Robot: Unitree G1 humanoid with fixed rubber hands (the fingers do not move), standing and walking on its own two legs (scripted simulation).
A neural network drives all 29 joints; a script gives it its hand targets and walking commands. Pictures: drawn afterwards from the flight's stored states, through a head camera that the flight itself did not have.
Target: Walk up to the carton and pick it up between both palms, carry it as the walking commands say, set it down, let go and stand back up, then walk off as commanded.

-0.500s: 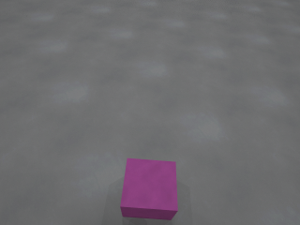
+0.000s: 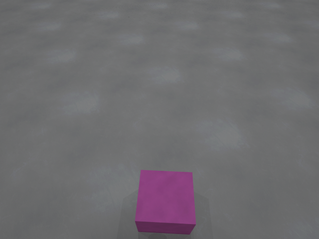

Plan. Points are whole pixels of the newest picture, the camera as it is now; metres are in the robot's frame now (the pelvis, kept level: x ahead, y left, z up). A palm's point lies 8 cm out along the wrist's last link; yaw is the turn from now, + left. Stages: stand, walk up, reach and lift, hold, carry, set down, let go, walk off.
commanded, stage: walk off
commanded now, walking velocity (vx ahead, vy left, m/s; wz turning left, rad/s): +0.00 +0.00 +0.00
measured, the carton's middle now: (165, 202) +0.42 -0.04 -0.66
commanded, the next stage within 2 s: stand in 1.94 s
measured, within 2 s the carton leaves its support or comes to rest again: neither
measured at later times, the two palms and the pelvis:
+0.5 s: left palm out of the picture -0.06 +0.23 -0.14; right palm out of the picture -0.03 -0.29 -0.15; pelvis -0.11 -0.03 -0.02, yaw -1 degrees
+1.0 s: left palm out of the picture -0.26 +0.24 -0.14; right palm out of the picture -0.32 -0.31 -0.15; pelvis -0.36 -0.03 -0.02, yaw +2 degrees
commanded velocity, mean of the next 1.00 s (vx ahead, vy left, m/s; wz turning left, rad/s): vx -0.38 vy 0.00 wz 0.00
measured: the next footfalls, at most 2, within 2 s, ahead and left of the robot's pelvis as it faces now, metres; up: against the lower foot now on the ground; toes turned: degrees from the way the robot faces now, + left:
right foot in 0.54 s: -0.12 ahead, -0.17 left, +0.00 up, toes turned -3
left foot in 1.00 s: -0.39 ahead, +0.08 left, +0.00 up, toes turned +4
